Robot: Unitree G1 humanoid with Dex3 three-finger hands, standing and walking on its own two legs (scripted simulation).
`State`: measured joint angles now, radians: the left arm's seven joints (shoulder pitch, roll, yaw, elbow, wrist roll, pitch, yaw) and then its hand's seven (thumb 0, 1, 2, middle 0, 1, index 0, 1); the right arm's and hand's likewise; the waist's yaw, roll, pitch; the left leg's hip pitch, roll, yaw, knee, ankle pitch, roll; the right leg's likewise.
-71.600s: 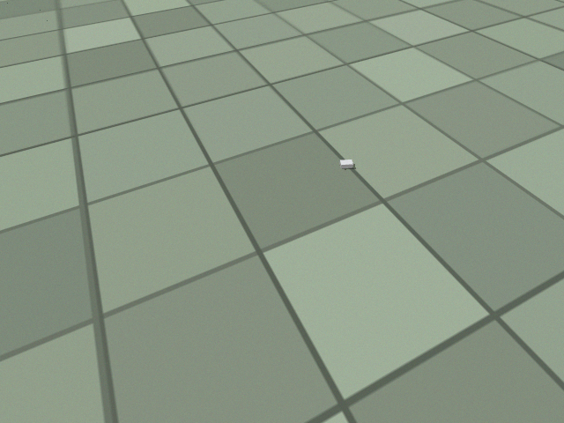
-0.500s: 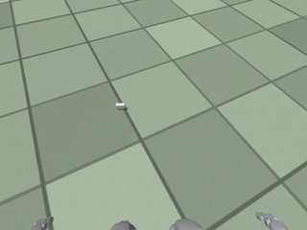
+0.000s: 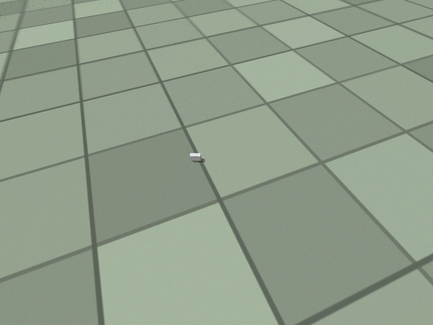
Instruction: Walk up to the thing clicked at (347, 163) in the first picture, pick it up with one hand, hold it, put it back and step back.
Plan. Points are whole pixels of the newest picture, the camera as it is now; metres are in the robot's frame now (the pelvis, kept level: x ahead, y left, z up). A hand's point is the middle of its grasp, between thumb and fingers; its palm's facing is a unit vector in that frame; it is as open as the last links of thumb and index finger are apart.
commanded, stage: step back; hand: left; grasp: from above
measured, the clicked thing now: (195, 156) +1.20 +0.20 -0.74
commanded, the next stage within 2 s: stand in 0.78 s
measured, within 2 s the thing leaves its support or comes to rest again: neither
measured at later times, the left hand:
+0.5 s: hand out of the picture +0.06 +0.29 -0.15, palm faces +0.05 -0.93 -0.36, open 7.4 cm
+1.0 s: hand out of the picture +0.15 +0.28 -0.13, palm faces +0.00 -0.94 -0.34, open 7.4 cm
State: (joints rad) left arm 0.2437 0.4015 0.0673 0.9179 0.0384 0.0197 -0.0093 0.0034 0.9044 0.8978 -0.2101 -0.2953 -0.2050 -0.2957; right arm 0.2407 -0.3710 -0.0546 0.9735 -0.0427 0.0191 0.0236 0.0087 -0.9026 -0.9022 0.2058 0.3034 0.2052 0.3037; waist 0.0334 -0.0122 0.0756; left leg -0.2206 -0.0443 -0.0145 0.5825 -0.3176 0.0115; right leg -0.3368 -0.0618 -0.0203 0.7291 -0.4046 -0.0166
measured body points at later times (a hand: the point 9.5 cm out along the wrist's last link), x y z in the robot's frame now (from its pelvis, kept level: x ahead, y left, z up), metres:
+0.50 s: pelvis +0.02 +0.02 +0.00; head +0.04 +0.02 +0.45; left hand +0.06 +0.34 -0.12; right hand +0.10 -0.29 -0.12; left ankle +0.06 +0.15 -0.72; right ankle +0.03 -0.11 -0.72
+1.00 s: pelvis +0.04 +0.03 +0.02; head +0.06 +0.03 +0.47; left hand +0.15 +0.33 -0.11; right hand +0.17 -0.27 -0.10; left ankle +0.06 +0.15 -0.72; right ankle +0.03 -0.11 -0.72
